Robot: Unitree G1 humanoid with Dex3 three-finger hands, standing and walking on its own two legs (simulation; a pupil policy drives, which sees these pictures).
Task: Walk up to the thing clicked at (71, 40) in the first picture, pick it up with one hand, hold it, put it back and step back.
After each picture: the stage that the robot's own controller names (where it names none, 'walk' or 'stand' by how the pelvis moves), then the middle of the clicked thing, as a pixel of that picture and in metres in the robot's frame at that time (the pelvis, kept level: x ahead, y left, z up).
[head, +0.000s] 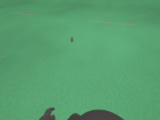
stand; (71, 39) +1.88 +0.60 -0.72
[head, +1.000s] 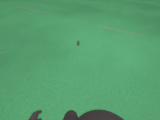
walk; (78, 43) +1.76 +0.28 -0.70
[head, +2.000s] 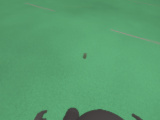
walk; (84, 55) +1.19 +0.11 -0.71
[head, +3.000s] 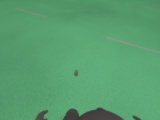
walk; (76, 73) +0.77 +0.21 -0.71
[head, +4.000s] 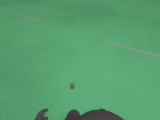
walk; (72, 85) +0.54 +0.24 -0.71
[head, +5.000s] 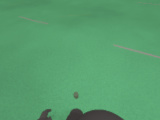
stand; (76, 95) +0.40 +0.20 -0.70
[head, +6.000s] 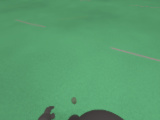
stand; (74, 100) +0.35 +0.22 -0.72
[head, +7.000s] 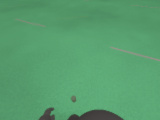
stand; (73, 99) +0.37 +0.22 -0.73
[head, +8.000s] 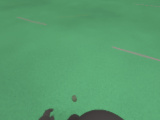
stand; (74, 98) +0.36 +0.21 -0.73
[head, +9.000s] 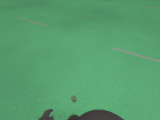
stand; (74, 99) +0.36 +0.21 -0.73
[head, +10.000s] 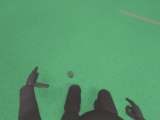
go down; (70, 74) +0.41 +0.22 -0.52
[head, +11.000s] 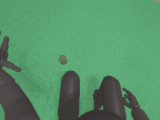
go down; (63, 60) +0.44 +0.27 -0.31
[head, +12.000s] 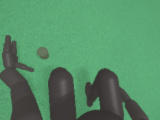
close in; (43, 53) +0.42 +0.30 -0.24
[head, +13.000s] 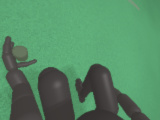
close; (21, 54) +0.41 +0.32 -0.22
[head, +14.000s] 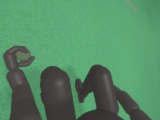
lift; (24, 56) +0.39 +0.31 -0.22
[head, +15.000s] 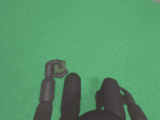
lift; (61, 69) +0.32 +0.24 -0.07
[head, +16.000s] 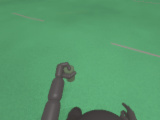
hold; (69, 73) +0.34 +0.17 +0.03
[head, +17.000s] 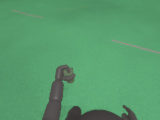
hold; (69, 75) +0.33 +0.17 -0.01
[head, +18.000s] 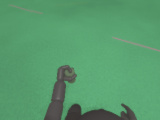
crouch; (70, 75) +0.33 +0.17 -0.03
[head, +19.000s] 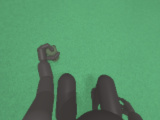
crouch; (53, 54) +0.45 +0.26 -0.11
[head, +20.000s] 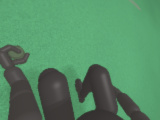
lower; (19, 56) +0.40 +0.33 -0.22
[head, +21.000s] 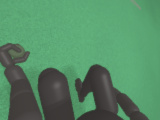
lower; (19, 54) +0.40 +0.33 -0.23
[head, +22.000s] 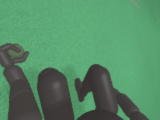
lower; (18, 54) +0.40 +0.33 -0.23
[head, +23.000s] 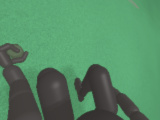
lower; (17, 54) +0.40 +0.33 -0.23
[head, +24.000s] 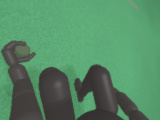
open; (22, 53) +0.40 +0.32 -0.23
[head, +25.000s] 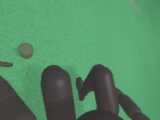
rise; (26, 51) +0.40 +0.31 -0.23
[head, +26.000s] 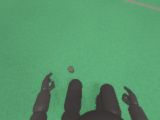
walk; (71, 69) +0.42 +0.24 -0.46
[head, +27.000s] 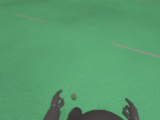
stand; (73, 97) +0.37 +0.21 -0.66
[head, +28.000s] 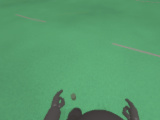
stand; (73, 96) +0.37 +0.21 -0.67
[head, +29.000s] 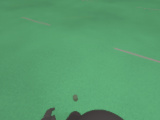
stand; (75, 98) +0.39 +0.20 -0.71
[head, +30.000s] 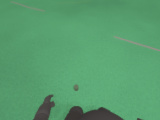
walk; (76, 87) +0.42 +0.17 -0.70
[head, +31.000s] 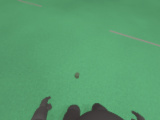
walk; (77, 75) +0.60 +0.17 -0.71
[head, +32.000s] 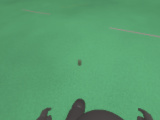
walk; (79, 62) +0.93 +0.30 -0.69
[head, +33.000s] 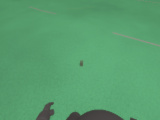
stand; (81, 63) +0.99 +0.20 -0.72
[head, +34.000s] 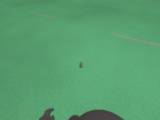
stand; (81, 65) +0.99 +0.21 -0.73
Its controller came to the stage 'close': yes
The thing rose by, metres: 0.70
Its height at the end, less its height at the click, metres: +0.00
